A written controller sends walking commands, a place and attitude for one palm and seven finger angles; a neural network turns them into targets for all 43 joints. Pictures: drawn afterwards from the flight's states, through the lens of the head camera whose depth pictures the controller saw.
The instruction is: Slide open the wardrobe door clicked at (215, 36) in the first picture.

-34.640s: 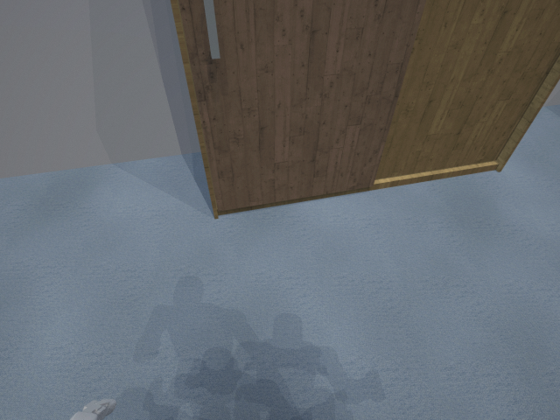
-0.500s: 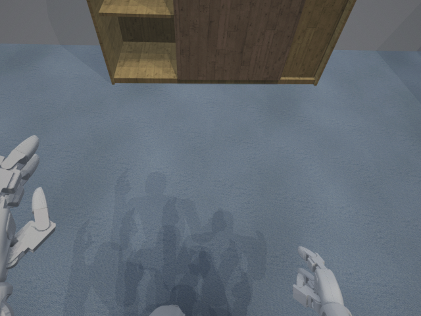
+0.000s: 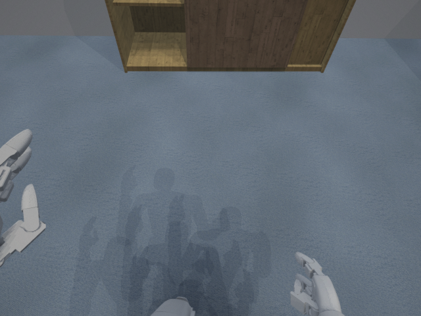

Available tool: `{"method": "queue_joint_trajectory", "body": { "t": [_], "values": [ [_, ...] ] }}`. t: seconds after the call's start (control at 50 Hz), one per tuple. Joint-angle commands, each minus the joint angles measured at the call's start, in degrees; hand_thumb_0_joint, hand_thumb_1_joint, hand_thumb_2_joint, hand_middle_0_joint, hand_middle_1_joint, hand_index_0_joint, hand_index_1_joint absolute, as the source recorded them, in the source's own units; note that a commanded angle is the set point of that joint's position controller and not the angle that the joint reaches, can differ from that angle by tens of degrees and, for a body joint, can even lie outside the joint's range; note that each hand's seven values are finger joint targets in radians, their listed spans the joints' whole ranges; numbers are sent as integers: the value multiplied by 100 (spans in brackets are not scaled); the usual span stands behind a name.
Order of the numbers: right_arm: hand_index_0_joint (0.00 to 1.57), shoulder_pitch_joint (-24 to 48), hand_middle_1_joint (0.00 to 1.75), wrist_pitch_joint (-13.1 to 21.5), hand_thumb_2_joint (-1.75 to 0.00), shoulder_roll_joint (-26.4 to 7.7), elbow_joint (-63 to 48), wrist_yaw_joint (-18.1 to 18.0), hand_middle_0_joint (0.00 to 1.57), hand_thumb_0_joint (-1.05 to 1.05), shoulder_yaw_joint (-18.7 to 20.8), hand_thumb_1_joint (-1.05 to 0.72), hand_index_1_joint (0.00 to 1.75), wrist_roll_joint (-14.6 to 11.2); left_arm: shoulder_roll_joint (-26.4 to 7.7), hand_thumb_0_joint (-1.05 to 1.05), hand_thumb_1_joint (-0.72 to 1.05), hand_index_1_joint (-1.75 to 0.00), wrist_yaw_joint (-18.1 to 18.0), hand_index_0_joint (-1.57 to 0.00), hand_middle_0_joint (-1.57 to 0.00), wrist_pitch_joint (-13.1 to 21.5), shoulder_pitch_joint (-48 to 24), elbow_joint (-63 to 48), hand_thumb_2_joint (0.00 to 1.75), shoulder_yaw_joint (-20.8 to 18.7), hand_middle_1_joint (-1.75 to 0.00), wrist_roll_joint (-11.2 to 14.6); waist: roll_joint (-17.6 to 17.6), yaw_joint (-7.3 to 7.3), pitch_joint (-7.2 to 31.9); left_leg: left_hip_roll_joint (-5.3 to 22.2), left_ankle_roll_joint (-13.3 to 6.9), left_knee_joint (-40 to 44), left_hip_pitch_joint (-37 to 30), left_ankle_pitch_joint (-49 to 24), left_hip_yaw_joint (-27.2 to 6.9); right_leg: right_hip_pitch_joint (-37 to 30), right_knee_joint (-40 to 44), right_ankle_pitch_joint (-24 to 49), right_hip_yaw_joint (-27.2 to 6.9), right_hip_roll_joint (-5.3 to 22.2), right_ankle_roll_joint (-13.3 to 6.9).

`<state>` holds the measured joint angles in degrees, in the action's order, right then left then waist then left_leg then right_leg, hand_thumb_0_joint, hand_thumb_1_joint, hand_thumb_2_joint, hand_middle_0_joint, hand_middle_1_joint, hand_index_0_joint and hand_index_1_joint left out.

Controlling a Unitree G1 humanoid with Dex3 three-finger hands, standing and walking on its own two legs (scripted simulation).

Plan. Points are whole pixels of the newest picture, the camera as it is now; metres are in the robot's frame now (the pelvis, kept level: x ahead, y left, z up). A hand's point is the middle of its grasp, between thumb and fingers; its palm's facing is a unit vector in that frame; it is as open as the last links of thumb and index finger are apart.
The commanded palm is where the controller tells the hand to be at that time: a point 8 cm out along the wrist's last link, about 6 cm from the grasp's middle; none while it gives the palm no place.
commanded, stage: step back with the hand held close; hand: left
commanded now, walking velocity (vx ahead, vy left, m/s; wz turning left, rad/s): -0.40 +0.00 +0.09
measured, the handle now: out of the picture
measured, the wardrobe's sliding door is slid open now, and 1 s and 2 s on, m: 0.47 0.47 0.47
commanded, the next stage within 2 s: stop stepping back and stand still in 0.16 s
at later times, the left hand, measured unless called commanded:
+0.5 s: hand out of the picture +0.04 +0.28 +0.16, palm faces +0.46 -0.80 -0.39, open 7.4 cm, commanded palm -0.01 +0.31 +0.17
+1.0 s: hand out of the picture +0.00 +0.31 +0.15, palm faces +0.43 -0.82 -0.39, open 7.4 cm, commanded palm -0.05 +0.34 +0.17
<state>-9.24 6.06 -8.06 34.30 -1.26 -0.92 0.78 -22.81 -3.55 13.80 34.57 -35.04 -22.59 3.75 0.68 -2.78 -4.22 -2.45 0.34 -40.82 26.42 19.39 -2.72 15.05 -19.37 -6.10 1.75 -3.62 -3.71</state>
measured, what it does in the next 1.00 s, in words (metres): walks backwards: left foot, then right foot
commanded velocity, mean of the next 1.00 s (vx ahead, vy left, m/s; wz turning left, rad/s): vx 0.04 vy -0.04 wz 0.02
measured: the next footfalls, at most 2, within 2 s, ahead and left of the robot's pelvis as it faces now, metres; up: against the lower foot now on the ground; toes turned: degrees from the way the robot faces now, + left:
left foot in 0.20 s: -0.07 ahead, +0.12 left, +0.00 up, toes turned +0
right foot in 0.42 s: -0.11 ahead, -0.08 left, +0.00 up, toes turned +3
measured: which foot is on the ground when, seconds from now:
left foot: up 0.00-0.18, down 0.20-1.00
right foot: down 0.00-0.26, up 0.28-0.40, down 0.42-1.00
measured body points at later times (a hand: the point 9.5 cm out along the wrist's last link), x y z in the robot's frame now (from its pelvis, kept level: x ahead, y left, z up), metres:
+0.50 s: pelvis -0.14 +0.03 +0.00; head -0.14 +0.04 +0.45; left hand +0.01 +0.32 +0.18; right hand +0.03 -0.19 -0.09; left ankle -0.11 +0.12 -0.74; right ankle -0.15 -0.09 -0.74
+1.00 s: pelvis -0.17 +0.06 -0.02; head -0.19 +0.07 +0.43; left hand -0.03 +0.35 +0.17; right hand -0.02 -0.18 -0.11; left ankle -0.14 +0.13 -0.71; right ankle -0.15 -0.08 -0.74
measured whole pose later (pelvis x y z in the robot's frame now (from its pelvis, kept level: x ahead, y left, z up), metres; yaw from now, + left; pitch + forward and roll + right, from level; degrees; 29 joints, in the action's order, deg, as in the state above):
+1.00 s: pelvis -0.17 +0.06 -0.02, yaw +4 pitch -3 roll -3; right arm -15.8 1.3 -11.7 35.6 -2.5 1.3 -0.7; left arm -21.1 -6.4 10.8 32.0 -32.0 -19.8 1.8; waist -1.2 -0.1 1.1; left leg -2.0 -1.3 -55.0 26.2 25.3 -0.4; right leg 14.7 -34.9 -18.1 1.1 -1.2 -3.0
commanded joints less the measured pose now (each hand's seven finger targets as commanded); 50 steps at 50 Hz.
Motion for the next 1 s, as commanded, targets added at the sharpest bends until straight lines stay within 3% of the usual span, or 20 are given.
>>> {"method": "queue_joint_trajectory", "body": {
  "t": [0.0, 0.12, 0.18, 0.2, 0.24, 0.3, 0.36, 0.4, 0.44, 0.46, 0.54, 0.6, 0.66, 0.74, 0.82, 0.86, 0.88, 0.92, 0.94, 0.98],
  "values": [
    [20, 192, 30, 64, -90, -627, -831, -160, 20, 0, 216, -90, 30, 46, -796, 0, 90, -30, -401, -20, -20, 110, -197, -1008, 90, -627, -30, -24, 540, 179, 1493, 7, 119, -1545, -558, 603, -39, -174, 757, 1186, -1036, 1927, -527],
    [20, 60, 30, -126, -90, -849, -844, -316, 20, 0, 219, -90, 30, 22, -670, 0, 90, -30, -577, -20, -20, 259, -261, -1041, 90, -382, -30, -153, 419, 243, 1067, -41, -82, 1843, -1111, -310, 219, -977, 471, 1232, -705, 1226, 123],
    [20, -27, 30, -175, -90, -1065, -1014, -293, 20, 0, 381, -90, 30, -78, -855, 0, 90, -30, -409, -20, -20, 527, -403, -1252, 90, -539, -30, -146, -349, 228, 1061, 703, -306, 2540, -853, -1479, -422, -1226, -101, 588, -321, 483, 605],
    [20, -91, 30, -149, -90, -1083, -1076, -259, 20, 0, 438, -90, 30, -137, -963, 0, 90, -30, -346, -20, -20, 589, -317, -1277, 90, -721, -30, -125, -349, 215, 1211, 742, -306, 2415, -701, -1369, -294, -1374, -85, 504, -300, 418, 693],
    [20, 283, 30, -77, -90, -1109, -1235, -295, 20, 0, 326, -90, 30, 31, -1158, 0, 90, -30, -283, -20, -20, 610, -403, -1529, 90, -1052, -30, -189, -1873, 183, 880, 1246, -619, 2946, 991, -192, -850, -2048, -1419, 404, 34, 134, 624],
    [20, 454, 30, 323, -90, -995, -1269, -255, 20, 0, 345, -90, 30, -50, -713, 0, 90, -30, -372, -20, -20, 501, -273, -1223, 90, -809, -30, -209, -1524, 114, 551, 1500, -921, 3190, 1757, 1551, -1051, -1901, -2802, -1086, -260, 3, 572],
    [20, 66, 30, 472, -90, -1104, -978, -153, 20, 0, 423, -90, 30, -139, -309, 0, 90, -30, -331, -20, -20, 396, -24, -735, 90, -331, -30, -176, -533, 193, 445, 861, -445, 2219, 32, 866, -785, -1093, -219, -1045, -280, 222, 485],
    [20, 31, 30, 460, -90, -1104, -828, -160, 20, 0, 374, -90, 30, -95, -482, 0, 90, -30, -334, -20, -20, 299, -261, -508, 90, -297, -30, -161, -102, 268, 426, 592, -287, 1929, -452, 356, -685, -816, 345, -760, -861, 535, 352],
    [20, 67, 30, 412, -90, -1140, -623, -174, 20, 0, 365, -90, 30, -16, -477, 0, 90, -30, -395, -20, -20, 289, -876, -517, 90, -201, -30, -172, -288, 346, 763, 503, -221, 1534, -1193, -1073, -368, -754, 274, 451, -1057, 796, 239],
    [20, 16, 30, 392, -90, -1077, -645, -174, 20, 0, 385, -90, 30, -88, -307, 0, 90, -30, -398, -20, -20, 204, -949, -420, 90, 27, -30, -148, 275, 312, 1104, 446, -250, 1366, -1574, -1307, -249, -780, 248, 693, -1038, 766, 359],
    [20, 299, 30, 268, -90, -1044, -782, -247, 20, 0, 331, -90, 30, -74, -608, 0, 90, -30, -464, -20, -20, 36, -851, -486, 90, -94, -30, -132, 22, 255, 659, 465, -291, 1803, -1696, 175, -267, 104, 770, -2054, -1025, 713, 222],
    [20, 328, 30, 170, -90, -943, -885, -295, 20, 0, 304, -90, 30, -66, -647, 0, 90, -30, -527, -20, -20, -3, -1032, -727, 90, -90, -30, -202, -321, 271, 298, 529, -328, 2099, -1021, 1583, -504, 310, 518, -3109, -929, 561, 38],
    [20, 293, 30, 92, -90, -893, -926, -306, 20, 0, 305, -90, 30, -70, -723, 0, 90, -30, -532, -20, -20, -60, -1285, -880, 90, -159, -30, -222, -509, 291, 129, 536, -339, 2088, -503, 1954, -569, 160, 61, -2985, -658, 417, -92],
    [20, 172, 30, 21, -90, -921, -893, -261, 20, 0, 374, -90, 30, -54, -698, 0, 90, -30, -458, -20, -20, -50, -980, -818, 90, -262, -30, -187, -889, 275, 628, 493, -293, 1823, -572, 2034, -474, -150, -688, -2564, -175, 242, -87],
    [20, 224, 30, -37, -90, -951, -1005, -226, 20, 0, 395, -90, 30, -92, -639, 0, 90, -30, -388, -20, -20, -120, -533, -752, 90, -323, -30, -149, -1110, 190, 655, 738, -359, 2192, 474, 2626, -781, -855, -1619, -2324, 194, -13, 8],
    [20, 247, 30, -69, -90, -922, -996, -204, 20, 0, 391, -90, 30, -111, -595, 0, 90, -30, -354, -20, -20, -111, -434, -571, 90, -303, -30, -127, -584, 167, 553, 669, -325, 1748, 930, 2543, -631, -1100, -1314, -2373, 33, 122, -73],
    [20, 186, 30, -119, -90, -946, -963, -190, 20, 0, 425, -90, 30, -105, -653, 0, 90, -30, -359, -20, -20, -104, -418, -443, 90, -371, -30, -149, -125, 173, 460, 428, -262, 1052, 932, 2406, -403, -791, -843, -2787, -469, 360, -253],
    [20, 137, 30, -221, -90, -993, -965, -159, 20, 0, 495, -90, 30, -164, -711, 0, 90, -30, -375, -20, -20, -19, -639, -599, 90, -319, -30, -146, 1309, 234, 264, -34, -115, -1838, 341, 863, 416, 644, 692, -4270, -2587, 1753, -963],
    [20, 241, 30, -204, -90, -1088, -924, -135, 20, 0, 495, -90, 30, -186, -795, 0, 90, -30, -445, -20, -20, 11, -946, -762, 90, -323, -30, -121, 1500, 212, 193, 47, -85, -2760, 415, 631, 260, 845, 1063, -4190, -3139, 2244, -1249],
    [20, 267, 30, -113, -90, -1036, -909, -121, 20, 0, 373, -90, 30, -145, -835, 0, 90, -30, -566, -20, -20, 66, -1036, -981, 90, -314, -30, -149, 826, 247, 243, 528, -153, -2170, 327, 550, -163, 505, 715, -2804, -2436, 2153, -1181]
  ]
}}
